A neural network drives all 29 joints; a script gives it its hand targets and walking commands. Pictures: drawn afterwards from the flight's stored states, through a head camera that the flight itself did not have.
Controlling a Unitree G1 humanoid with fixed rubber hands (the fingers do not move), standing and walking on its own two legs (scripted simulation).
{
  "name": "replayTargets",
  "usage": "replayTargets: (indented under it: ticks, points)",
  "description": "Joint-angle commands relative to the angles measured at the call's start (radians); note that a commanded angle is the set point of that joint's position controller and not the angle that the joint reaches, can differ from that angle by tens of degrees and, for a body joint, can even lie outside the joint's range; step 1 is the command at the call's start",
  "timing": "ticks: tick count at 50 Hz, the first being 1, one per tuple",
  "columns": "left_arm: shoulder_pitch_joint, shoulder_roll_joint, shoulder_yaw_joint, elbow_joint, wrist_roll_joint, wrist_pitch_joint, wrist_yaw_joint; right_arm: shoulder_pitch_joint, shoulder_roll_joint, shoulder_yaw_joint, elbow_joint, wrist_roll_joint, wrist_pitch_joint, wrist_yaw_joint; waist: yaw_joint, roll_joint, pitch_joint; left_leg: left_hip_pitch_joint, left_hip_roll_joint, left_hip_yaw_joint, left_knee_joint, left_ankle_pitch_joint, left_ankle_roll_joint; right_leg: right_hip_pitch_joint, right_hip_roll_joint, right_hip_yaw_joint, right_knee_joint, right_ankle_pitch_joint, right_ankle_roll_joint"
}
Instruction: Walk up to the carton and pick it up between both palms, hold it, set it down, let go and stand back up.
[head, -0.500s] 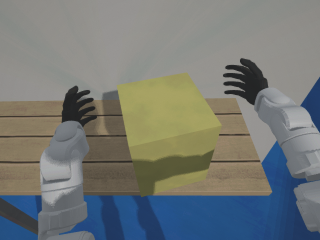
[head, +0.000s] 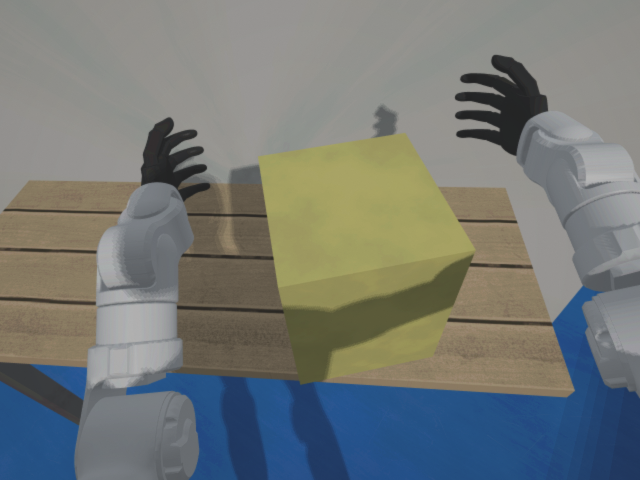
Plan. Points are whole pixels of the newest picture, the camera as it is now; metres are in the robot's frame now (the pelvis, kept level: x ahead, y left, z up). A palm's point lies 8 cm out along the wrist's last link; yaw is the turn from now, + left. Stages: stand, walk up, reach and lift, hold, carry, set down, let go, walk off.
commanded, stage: reach and lift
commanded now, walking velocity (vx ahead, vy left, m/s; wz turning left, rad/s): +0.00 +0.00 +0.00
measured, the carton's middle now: (351, 263) +0.41 +0.04 +0.04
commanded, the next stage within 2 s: none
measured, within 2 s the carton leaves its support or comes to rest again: neither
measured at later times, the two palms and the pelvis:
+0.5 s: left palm (201, 242) +0.37 +0.22 +0.12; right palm (492, 194) +0.47 -0.14 +0.12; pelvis +0.00 +0.00 +0.00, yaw -1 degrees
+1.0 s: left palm (222, 251) +0.38 +0.21 +0.09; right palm (473, 209) +0.47 -0.12 +0.10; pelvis +0.01 +0.00 +0.00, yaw -1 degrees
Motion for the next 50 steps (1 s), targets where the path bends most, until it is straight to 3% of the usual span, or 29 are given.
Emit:
replayTargets:
  ticks: [1,4,5,6,7,11,15,21,31,37,50]
  points:
    - [-0.398,0.099,0.011,-0.096,0.024,-0.067,-0.014,-0.457,-0.138,-0.063,-0.079,-0.024,-0.054,0.004,-0.006,-0.084,-0.521,0.098,-0.080,0.050,-0.003,0.219,0.027,0.399,-0.028,0.038,0.041,0.582,0.119]
    - [-0.348,0.074,0.009,-0.131,0.051,-0.092,-0.023,-0.401,-0.126,-0.084,-0.072,-0.048,-0.080,0.006,-0.013,-0.054,-0.503,0.112,-0.083,0.051,-0.011,0.249,0.022,0.406,-0.020,0.029,0.033,0.587,0.111]
    - [-0.357,0.062,-0.052,-0.253,0.021,-0.093,-0.027,-0.391,-0.167,-0.127,-0.156,-0.037,-0.097,0.002,-0.064,-0.002,-0.554,0.203,-0.082,0.026,0.022,0.323,-0.004,0.393,-0.021,0.003,0.035,0.597,0.110]
    - [-0.340,0.044,-0.050,-0.245,0.032,-0.089,-0.030,-0.375,-0.163,-0.114,-0.141,-0.047,-0.104,0.001,-0.058,0.001,-0.533,0.230,-0.084,0.026,0.032,0.345,-0.006,0.353,-0.020,-0.002,0.026,0.584,0.111]
    - [-0.313,0.029,-0.045,-0.221,0.045,-0.093,-0.035,-0.360,-0.151,-0.109,-0.132,-0.062,-0.110,0.001,-0.072,-0.020,-0.505,0.250,-0.081,0.028,0.029,0.325,0.001,0.315,-0.018,-0.001,0.017,0.576,0.113]
    - [-0.261,0.008,-0.048,-0.227,0.061,-0.144,-0.037,-0.342,-0.125,-0.147,-0.176,-0.106,-0.163,0.010,-0.037,-0.041,-0.496,0.237,-0.079,0.037,0.018,0.282,0.021,0.277,-0.009,-0.013,0.008,0.444,0.103]
    - [-0.287,0.003,-0.059,-0.249,0.056,-0.197,-0.020,-0.355,-0.107,-0.162,-0.236,-0.135,-0.206,0.012,-0.012,-0.058,-0.562,0.220,-0.078,0.047,0.033,0.287,0.033,0.260,-0.008,-0.012,0.019,0.420,0.098]
    - [-0.255,-0.034,-0.043,-0.132,0.076,-0.277,-0.014,-0.333,-0.061,-0.163,-0.186,-0.181,-0.248,0.012,0.013,-0.095,-0.589,0.177,-0.073,0.067,0.024,0.252,0.050,0.258,-0.013,0.004,0.022,0.406,0.098]
    - [-0.197,-0.095,0.037,0.088,0.185,-0.509,-0.057,-0.279,0.059,-0.195,-0.028,-0.302,-0.383,0.001,0.007,-0.129,-0.577,0.096,-0.077,0.105,-0.010,0.266,0.052,0.338,-0.025,0.011,0.026,0.517,0.118]
    - [-0.219,-0.094,0.029,0.094,0.210,-0.648,-0.074,-0.272,0.094,-0.201,-0.039,-0.314,-0.476,-0.022,-0.010,-0.118,-0.654,0.061,-0.084,0.113,-0.007,0.305,0.044,0.425,-0.037,0.008,0.061,0.692,0.137]
    - [-0.202,-0.158,-0.030,0.062,0.185,-0.559,-0.030,-0.263,0.108,-0.129,-0.046,-0.229,-0.423,-0.061,-0.009,-0.065,-0.600,0.197,-0.068,0.085,0.043,0.366,0.035,0.265,-0.006,-0.004,0.022,0.526,0.104]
